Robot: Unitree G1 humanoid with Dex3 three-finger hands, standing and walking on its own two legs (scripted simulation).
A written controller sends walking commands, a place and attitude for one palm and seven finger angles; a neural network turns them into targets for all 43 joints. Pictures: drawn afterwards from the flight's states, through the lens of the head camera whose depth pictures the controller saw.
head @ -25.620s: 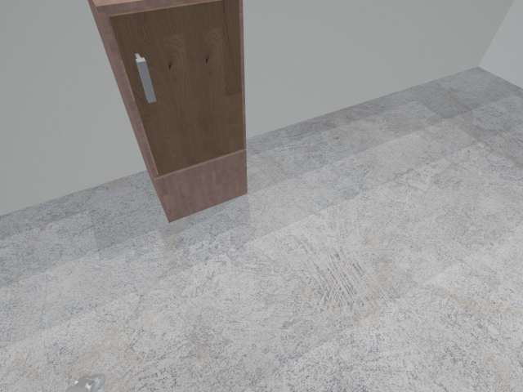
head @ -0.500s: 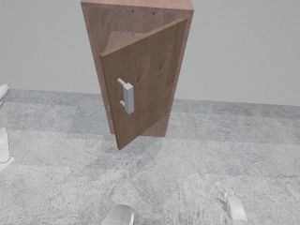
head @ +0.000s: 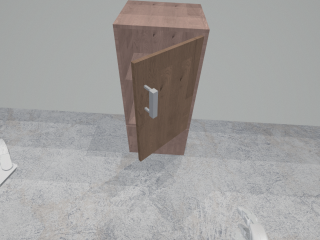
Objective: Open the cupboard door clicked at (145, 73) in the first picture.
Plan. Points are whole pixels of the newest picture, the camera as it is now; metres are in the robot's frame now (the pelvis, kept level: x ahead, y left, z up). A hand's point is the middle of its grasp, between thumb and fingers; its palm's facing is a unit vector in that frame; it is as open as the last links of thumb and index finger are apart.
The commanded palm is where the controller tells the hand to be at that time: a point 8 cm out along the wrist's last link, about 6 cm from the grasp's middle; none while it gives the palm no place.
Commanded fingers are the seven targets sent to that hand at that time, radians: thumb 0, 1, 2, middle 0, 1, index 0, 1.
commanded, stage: stop stepping back and stand still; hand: left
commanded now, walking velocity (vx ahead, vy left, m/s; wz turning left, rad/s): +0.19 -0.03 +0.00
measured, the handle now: (149, 101) +0.63 +0.07 -0.02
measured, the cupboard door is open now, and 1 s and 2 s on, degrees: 45 45 45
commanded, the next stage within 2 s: let the arm hang, fingers relaxed in 0.36 s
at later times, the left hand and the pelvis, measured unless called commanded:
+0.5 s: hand (28, 175) +0.20 +0.27 +0.14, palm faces +0.36 -0.75 -0.56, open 7.4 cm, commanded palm none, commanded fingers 0.00 0.90 0.90 -0.20 -0.30 -0.20 -0.30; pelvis -0.01 +0.00 -0.01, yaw -1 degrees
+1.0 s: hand out of the picture +0.01 +0.19 -0.17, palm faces +0.04 -0.97 -0.25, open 7.2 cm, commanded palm none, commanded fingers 0.00 0.90 0.90 -0.20 -0.30 -0.20 -0.30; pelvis +0.00 -0.01 +0.00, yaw +1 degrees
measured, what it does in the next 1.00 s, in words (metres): steps on the spot: right foot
